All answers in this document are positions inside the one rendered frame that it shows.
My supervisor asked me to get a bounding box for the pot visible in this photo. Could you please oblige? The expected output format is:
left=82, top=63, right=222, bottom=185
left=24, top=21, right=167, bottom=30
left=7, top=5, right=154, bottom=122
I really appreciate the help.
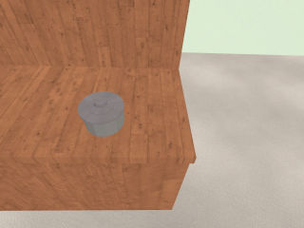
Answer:
left=84, top=111, right=124, bottom=137

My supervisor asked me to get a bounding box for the lid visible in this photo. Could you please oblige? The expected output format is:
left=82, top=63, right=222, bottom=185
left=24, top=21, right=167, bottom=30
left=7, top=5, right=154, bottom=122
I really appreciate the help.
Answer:
left=78, top=91, right=124, bottom=125

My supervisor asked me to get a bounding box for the table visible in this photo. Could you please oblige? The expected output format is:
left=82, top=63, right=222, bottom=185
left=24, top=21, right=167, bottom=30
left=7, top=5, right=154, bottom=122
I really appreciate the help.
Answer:
left=0, top=0, right=197, bottom=211

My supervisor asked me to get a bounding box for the knob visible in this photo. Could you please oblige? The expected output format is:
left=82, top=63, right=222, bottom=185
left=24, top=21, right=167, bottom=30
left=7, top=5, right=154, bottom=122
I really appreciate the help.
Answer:
left=93, top=95, right=107, bottom=108

